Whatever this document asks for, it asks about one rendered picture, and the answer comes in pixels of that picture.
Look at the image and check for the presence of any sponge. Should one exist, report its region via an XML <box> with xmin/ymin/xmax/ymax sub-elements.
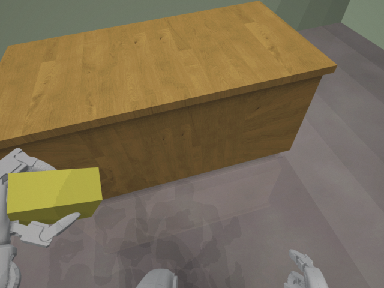
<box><xmin>7</xmin><ymin>167</ymin><xmax>103</xmax><ymax>226</ymax></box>

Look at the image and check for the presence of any left robot forearm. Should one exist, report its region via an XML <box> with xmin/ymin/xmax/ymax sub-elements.
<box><xmin>0</xmin><ymin>244</ymin><xmax>22</xmax><ymax>288</ymax></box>

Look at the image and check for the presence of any table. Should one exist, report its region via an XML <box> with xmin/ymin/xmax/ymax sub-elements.
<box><xmin>0</xmin><ymin>1</ymin><xmax>337</xmax><ymax>200</ymax></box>

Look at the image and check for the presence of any left robot thigh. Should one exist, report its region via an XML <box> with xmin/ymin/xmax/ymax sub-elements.
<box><xmin>136</xmin><ymin>269</ymin><xmax>178</xmax><ymax>288</ymax></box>

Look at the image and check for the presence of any right robot hand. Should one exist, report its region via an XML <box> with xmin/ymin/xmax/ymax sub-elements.
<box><xmin>284</xmin><ymin>249</ymin><xmax>329</xmax><ymax>288</ymax></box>

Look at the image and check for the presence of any left robot hand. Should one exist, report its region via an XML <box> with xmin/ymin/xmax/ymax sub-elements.
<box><xmin>0</xmin><ymin>148</ymin><xmax>81</xmax><ymax>248</ymax></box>

